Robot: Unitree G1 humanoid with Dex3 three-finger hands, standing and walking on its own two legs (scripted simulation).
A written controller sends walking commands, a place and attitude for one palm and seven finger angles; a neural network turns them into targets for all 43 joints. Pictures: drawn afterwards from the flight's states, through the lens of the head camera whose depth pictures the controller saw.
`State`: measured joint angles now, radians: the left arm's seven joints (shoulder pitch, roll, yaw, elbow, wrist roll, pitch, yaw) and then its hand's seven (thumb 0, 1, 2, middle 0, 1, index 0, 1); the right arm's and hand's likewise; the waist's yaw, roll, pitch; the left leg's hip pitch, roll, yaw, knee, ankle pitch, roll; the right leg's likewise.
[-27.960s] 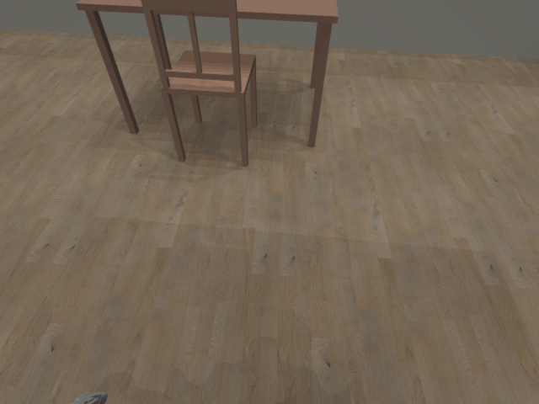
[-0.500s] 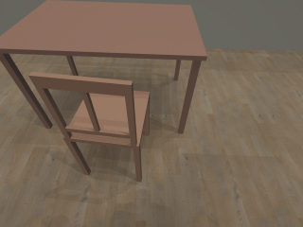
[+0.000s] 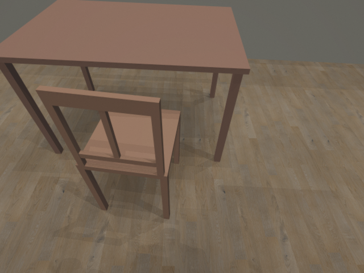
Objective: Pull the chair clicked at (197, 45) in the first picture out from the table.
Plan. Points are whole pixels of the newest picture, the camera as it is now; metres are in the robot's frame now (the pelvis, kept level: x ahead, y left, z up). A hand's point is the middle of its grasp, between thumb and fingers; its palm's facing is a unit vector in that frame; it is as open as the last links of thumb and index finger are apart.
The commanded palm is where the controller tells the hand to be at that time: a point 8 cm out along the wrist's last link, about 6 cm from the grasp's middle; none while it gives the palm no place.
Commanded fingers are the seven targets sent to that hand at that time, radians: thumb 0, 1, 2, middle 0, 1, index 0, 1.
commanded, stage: look to check the result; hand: left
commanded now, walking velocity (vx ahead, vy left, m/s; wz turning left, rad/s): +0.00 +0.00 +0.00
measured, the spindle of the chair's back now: (110, 135) +0.56 +0.29 -0.11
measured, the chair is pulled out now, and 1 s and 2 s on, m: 0.18 0.18 0.18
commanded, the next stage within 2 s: take the last steps up to it in 0.14 s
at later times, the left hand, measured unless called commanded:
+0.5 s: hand out of the picture +0.00 +0.17 -0.18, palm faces +0.02 -0.98 -0.19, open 7.4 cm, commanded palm none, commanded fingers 0.00 0.90 0.90 -0.20 -0.30 -0.20 -0.30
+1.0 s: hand out of the picture +0.13 +0.16 -0.19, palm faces +0.07 -0.98 -0.21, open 7.3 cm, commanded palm none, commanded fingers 0.00 0.90 0.90 -0.20 -0.30 -0.20 -0.30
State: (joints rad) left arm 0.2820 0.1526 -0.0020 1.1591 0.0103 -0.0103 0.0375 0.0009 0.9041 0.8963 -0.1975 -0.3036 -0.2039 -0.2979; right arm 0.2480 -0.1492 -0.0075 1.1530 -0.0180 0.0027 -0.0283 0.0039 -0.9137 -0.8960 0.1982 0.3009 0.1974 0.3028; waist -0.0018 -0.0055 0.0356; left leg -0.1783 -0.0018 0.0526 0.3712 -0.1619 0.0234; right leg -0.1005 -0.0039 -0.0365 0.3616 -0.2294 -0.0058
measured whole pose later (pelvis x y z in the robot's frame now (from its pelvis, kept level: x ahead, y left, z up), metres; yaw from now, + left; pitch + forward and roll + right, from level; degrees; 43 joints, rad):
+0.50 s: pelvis +0.02 +0.00 +0.00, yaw +0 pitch -1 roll +0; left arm 0.30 0.16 0.01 1.16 0.02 0.00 0.02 0.00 0.90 0.90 -0.20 -0.30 -0.20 -0.30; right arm 0.28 -0.15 -0.02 1.16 -0.03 0.01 -0.02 0.00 -0.91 -0.90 0.20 0.30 0.20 0.30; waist 0.00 -0.01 0.01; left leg -0.18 -0.01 0.06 0.42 -0.22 0.02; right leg -0.12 -0.01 -0.03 0.44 -0.30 -0.01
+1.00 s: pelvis +0.12 -0.02 -0.02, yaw +0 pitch -3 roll +0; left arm 0.26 0.15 0.06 1.07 0.02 0.01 0.02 0.02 0.93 0.90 -0.20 -0.30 -0.20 -0.30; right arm 0.39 -0.10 -0.01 1.15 -0.03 -0.03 -0.04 0.00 -0.91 -0.90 0.20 0.30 0.20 0.30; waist -0.01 0.01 0.08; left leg -0.03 0.03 0.09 0.49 -0.41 0.00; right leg -0.38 -0.05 -0.07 0.74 -0.34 -0.04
